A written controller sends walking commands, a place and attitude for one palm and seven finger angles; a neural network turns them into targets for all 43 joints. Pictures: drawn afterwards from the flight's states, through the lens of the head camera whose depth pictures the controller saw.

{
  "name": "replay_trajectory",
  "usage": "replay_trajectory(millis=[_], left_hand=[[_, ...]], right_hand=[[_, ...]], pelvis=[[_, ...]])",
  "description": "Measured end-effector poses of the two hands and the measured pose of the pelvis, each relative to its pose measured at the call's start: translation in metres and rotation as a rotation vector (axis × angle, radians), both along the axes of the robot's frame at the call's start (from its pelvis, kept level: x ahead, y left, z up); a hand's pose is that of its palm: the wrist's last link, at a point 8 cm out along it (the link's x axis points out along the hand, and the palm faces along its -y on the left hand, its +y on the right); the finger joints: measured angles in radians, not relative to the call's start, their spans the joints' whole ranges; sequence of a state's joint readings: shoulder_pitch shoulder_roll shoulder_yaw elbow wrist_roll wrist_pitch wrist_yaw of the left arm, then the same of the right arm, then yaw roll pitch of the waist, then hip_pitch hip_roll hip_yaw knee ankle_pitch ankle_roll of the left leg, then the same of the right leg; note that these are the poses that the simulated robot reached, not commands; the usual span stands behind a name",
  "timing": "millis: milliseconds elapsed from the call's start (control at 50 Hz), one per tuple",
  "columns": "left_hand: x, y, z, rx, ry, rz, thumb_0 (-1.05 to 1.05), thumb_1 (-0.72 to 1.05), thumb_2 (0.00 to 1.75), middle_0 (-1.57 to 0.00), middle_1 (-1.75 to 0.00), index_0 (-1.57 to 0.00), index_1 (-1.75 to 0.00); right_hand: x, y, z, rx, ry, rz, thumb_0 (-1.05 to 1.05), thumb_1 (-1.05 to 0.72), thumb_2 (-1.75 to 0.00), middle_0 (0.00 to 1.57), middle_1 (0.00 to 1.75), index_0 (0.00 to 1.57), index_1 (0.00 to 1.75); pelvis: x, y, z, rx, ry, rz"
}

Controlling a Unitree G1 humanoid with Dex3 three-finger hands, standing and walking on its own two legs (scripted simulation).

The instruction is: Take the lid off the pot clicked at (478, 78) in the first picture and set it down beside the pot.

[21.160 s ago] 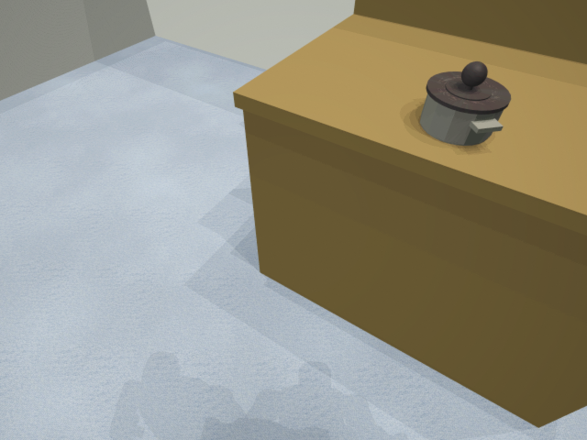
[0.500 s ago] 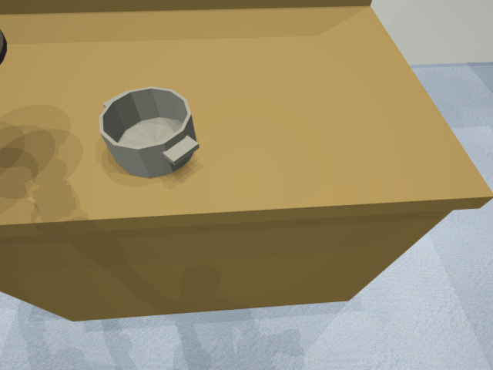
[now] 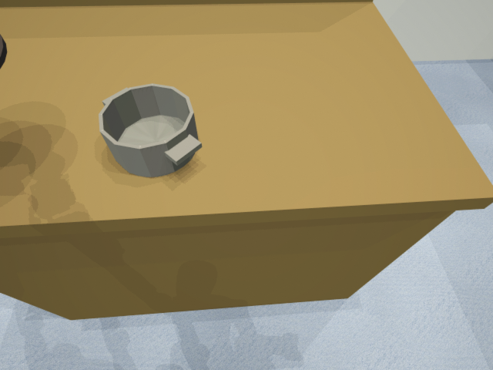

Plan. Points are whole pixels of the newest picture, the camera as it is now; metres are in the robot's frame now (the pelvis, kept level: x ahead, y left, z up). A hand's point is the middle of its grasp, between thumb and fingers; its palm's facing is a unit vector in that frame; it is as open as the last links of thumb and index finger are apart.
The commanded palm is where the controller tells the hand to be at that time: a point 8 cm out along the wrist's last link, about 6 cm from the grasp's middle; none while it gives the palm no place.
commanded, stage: lower the lid onto the table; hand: left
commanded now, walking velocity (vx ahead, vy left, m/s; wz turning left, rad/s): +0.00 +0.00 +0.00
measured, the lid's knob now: out of the picture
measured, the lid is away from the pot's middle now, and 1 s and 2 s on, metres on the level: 0.23 0.23 0.22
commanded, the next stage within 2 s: none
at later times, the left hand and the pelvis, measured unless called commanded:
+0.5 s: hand out of the picture +0.47 +0.33 +0.26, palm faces -0.23 -0.26 -0.94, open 7.6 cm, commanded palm +0.49 +0.34 +0.33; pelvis +0.00 +0.00 +0.00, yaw +0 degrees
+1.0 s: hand out of the picture +0.47 +0.35 +0.22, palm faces -0.30 -0.26 -0.92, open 7.6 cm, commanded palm +0.50 +0.35 +0.29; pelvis +0.00 +0.00 +0.00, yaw -1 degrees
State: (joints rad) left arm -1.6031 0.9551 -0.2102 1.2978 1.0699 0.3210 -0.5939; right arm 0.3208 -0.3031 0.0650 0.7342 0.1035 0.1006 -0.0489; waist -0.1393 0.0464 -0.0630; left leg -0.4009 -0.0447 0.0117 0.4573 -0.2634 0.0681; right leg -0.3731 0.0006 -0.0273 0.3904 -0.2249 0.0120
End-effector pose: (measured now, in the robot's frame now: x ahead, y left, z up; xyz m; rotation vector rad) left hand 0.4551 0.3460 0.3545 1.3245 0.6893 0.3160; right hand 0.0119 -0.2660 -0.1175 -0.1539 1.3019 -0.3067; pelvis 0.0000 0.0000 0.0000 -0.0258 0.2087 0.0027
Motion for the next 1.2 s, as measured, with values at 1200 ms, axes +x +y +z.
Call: replay_trajectory(millis=[1200], left_hand=[[0.021, 0.006, -0.094, -0.058, 0.160, -0.131, -0.01, 0.24, 0.75, -0.69, -0.98, -0.64, -0.96]], right_hand=[[-0.025, 0.004, 0.002, -0.052, 0.048, -0.067, 0.00, -0.90, -0.90, 0.20, 0.30, 0.21, 0.30]], pelvis=[[-0.004, 0.010, -0.007, -0.019, 0.033, -0.016]])
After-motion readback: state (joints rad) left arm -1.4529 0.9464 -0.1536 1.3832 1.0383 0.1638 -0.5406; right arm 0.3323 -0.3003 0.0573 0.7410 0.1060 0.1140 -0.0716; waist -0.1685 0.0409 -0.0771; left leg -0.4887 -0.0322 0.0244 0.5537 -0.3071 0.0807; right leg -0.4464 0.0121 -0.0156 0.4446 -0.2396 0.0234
